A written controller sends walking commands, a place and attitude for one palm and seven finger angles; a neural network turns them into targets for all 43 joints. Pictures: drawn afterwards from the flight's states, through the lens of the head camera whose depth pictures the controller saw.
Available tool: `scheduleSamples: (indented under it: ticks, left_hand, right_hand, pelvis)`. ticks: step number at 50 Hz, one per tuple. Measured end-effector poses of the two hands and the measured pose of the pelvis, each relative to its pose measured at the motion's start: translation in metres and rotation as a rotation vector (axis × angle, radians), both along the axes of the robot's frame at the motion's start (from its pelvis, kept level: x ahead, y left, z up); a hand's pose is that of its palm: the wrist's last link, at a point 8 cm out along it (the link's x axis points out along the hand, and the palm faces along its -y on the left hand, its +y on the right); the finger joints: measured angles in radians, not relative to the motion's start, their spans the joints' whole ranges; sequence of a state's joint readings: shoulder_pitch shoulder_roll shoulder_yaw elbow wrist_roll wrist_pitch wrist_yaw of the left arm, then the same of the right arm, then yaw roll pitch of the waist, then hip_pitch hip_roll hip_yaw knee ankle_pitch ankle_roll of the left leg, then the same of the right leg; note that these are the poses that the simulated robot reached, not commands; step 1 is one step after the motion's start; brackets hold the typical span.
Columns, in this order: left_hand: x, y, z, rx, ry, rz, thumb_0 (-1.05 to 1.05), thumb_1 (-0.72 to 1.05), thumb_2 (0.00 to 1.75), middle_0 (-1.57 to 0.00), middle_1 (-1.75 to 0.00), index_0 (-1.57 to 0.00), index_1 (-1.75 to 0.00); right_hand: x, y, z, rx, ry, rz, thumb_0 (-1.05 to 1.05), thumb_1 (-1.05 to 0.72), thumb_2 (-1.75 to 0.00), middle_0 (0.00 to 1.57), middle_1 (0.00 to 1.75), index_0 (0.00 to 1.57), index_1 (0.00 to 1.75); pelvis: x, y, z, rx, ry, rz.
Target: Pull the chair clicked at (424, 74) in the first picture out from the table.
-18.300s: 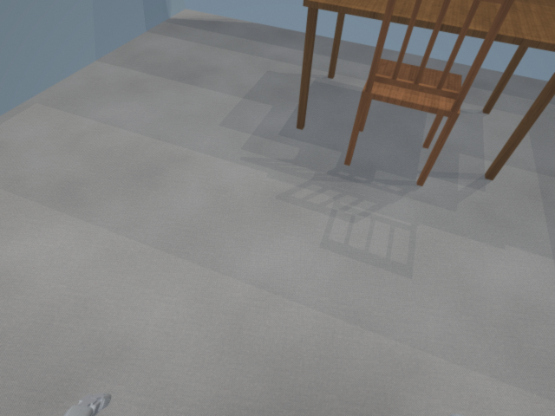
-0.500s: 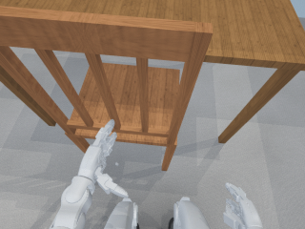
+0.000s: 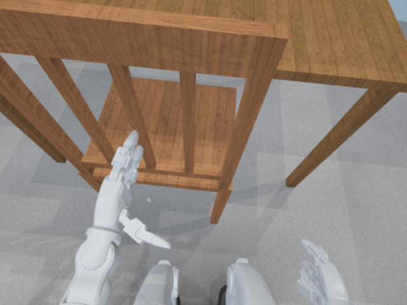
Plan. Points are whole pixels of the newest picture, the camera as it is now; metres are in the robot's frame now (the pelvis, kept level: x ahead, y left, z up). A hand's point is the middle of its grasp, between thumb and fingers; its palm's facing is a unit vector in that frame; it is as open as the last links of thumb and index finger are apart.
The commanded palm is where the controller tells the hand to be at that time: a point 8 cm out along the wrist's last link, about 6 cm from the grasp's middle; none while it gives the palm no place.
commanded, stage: push the fingers through the gap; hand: left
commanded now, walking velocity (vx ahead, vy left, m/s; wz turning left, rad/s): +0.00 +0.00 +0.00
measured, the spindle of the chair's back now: (139, 128) +0.44 +0.13 +0.04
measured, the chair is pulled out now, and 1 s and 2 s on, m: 0.00 0.00 0.00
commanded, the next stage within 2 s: hook a spindle and tug to test in 1.38 s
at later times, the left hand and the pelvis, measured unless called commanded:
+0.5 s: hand (147, 173) +0.36 +0.12 +0.00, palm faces -0.16 -0.99 -0.03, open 17.0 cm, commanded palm +0.35 +0.17 +0.02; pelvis -0.01 +0.00 +0.00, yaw +0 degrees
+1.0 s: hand (152, 150) +0.40 +0.11 +0.03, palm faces -0.11 -0.99 -0.04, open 16.9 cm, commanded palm +0.38 +0.16 +0.02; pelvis -0.01 +0.02 +0.00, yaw -1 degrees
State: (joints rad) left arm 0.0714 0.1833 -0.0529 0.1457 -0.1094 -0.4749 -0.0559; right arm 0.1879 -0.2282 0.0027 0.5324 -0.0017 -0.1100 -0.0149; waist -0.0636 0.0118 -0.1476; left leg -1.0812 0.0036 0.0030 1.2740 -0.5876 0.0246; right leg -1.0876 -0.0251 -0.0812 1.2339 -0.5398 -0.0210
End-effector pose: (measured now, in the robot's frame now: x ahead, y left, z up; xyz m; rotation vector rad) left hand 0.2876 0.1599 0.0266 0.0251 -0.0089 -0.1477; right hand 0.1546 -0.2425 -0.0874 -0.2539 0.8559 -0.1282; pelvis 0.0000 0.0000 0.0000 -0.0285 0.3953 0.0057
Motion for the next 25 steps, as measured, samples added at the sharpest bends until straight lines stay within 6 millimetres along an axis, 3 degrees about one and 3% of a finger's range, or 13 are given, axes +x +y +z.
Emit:
scheduleSamples:
  ticks: [2,5,10,14,18,22,25]
  left_hand:
    - [0.014,0.017,0.014,0.024,-0.102,0.081,-0.02,-0.50,0.30,-0.07,-0.09,-0.07,-0.08]
    - [0.033,0.030,0.008,0.046,-0.085,0.117,-0.02,-0.50,0.31,-0.06,-0.08,-0.06,-0.08]
    - [0.031,0.012,-0.025,0.020,0.153,-0.010,-0.02,-0.50,0.31,-0.04,-0.08,-0.04,-0.07]
    - [0.029,0.012,-0.006,-0.005,0.090,0.012,-0.02,-0.50,0.31,-0.02,-0.07,-0.02,-0.06]
    - [0.043,0.018,0.010,0.009,-0.034,0.045,-0.02,-0.50,0.30,-0.03,-0.07,-0.03,-0.07]
    - [0.060,0.020,-0.010,0.021,0.025,0.027,-0.01,-0.50,0.30,-0.04,-0.08,-0.04,-0.07]
    - [0.062,0.015,-0.027,0.017,0.108,-0.008,-0.01,-0.50,0.31,-0.05,-0.08,-0.05,-0.07]
  right_hand:
    - [-0.002,0.000,-0.007,0.008,0.019,0.019,0.01,-0.90,-0.90,0.20,0.30,0.20,0.29]
    - [-0.006,0.001,-0.019,0.031,0.057,0.037,0.01,-0.90,-0.90,0.20,0.30,0.20,0.29]
    - [-0.015,0.003,-0.019,0.054,0.084,-0.002,0.01,-0.90,-0.90,0.21,0.30,0.20,0.29]
    - [-0.021,0.002,-0.010,0.034,0.075,-0.022,0.01,-0.90,-0.90,0.21,0.30,0.20,0.29]
    - [-0.025,0.000,-0.009,0.016,0.083,-0.005,0.01,-0.90,-0.90,0.21,0.30,0.20,0.29]
    - [-0.030,-0.005,-0.013,0.001,0.108,-0.006,0.01,-0.90,-0.90,0.21,0.30,0.20,0.29]
    - [-0.034,-0.007,-0.013,-0.005,0.121,-0.029,0.01,-0.90,-0.90,0.21,0.30,0.20,0.29]
  pelvis:
    - [-0.002,-0.001,-0.004,-0.002,0.007,0.005]
    - [-0.006,-0.002,-0.009,-0.006,0.014,0.009]
    - [-0.007,0.000,-0.004,-0.007,0.010,0.005]
    - [-0.004,0.001,0.003,-0.003,0.004,-0.001]
    - [-0.005,0.001,0.002,-0.005,0.004,0.003]
    - [-0.008,0.002,-0.004,-0.013,0.010,0.006]
    - [-0.010,0.004,-0.005,-0.015,0.014,0.002]
